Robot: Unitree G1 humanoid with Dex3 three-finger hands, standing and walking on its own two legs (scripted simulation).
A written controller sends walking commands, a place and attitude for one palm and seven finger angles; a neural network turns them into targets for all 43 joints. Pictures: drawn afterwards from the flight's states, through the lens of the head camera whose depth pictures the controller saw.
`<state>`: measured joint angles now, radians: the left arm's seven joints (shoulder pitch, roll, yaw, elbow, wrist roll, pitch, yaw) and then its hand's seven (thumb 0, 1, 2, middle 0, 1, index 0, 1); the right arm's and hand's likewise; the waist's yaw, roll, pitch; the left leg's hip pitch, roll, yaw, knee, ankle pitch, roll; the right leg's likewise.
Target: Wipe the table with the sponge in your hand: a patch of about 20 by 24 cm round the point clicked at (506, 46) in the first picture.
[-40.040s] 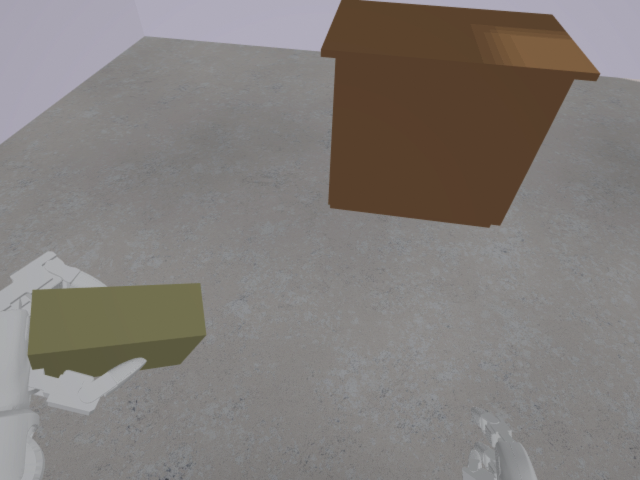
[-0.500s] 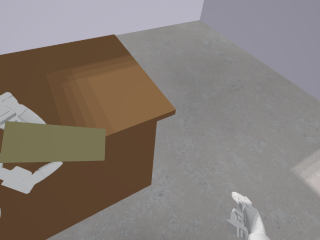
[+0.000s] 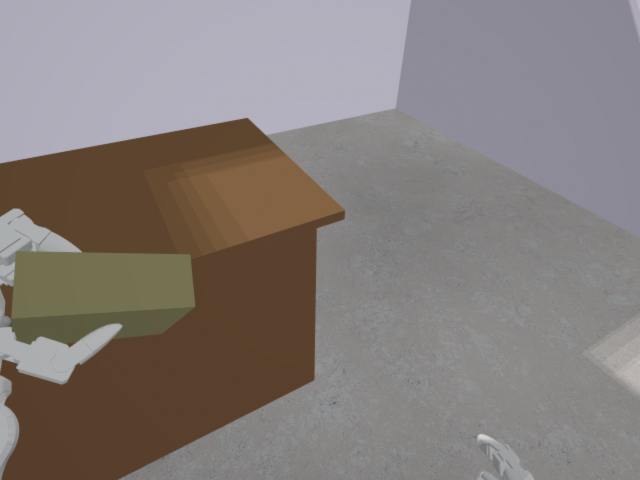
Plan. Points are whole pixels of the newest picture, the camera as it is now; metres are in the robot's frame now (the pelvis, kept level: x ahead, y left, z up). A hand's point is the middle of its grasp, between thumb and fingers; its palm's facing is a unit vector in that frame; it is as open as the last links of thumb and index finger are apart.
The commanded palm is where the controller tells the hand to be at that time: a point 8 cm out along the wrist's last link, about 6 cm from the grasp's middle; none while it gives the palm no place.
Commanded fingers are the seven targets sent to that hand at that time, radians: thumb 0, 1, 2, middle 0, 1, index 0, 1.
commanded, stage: stop stepping back and stand still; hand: left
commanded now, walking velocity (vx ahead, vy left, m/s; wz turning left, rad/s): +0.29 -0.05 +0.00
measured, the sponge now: (129, 299) +0.24 +0.19 +0.20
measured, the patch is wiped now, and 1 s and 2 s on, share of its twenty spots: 1.00 1.00 1.00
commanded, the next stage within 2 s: stand and wait in 0.36 s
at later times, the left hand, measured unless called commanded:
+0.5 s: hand (30, 339) +0.18 +0.24 +0.21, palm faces +0.48 -0.77 -0.42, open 9.6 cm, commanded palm +0.11 +0.28 +0.24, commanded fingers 0.00 0.10 1.30 -1.20 -1.60 -1.20 -1.60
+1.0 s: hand (45, 303) +0.21 +0.25 +0.21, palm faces +0.41 -0.81 -0.41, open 9.6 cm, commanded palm +0.16 +0.31 +0.24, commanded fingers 0.00 0.10 1.30 -1.20 -1.60 -1.20 -1.60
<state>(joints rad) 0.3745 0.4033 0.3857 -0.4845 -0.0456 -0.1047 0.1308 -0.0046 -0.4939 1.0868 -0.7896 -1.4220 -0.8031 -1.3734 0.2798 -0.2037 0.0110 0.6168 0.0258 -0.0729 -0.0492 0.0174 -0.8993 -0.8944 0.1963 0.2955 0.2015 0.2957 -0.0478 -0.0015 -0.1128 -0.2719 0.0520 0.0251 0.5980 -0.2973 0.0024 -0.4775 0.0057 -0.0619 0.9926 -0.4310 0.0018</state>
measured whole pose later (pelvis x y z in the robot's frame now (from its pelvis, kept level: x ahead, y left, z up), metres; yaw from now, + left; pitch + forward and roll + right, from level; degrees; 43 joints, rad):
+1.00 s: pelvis +0.01 +0.02 +0.01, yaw +2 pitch +0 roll -1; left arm 0.44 0.40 0.36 -0.61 -0.05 -0.14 0.14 -0.01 -0.49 1.09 -0.79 -1.42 -0.80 -1.37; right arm 0.16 -0.21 0.01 0.59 0.02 -0.06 -0.05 0.02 -0.90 -0.89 0.20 0.30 0.20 0.30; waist 0.00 0.03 0.03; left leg -0.26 0.04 0.03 0.52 -0.25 -0.01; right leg -0.19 0.03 -0.04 0.47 -0.27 -0.02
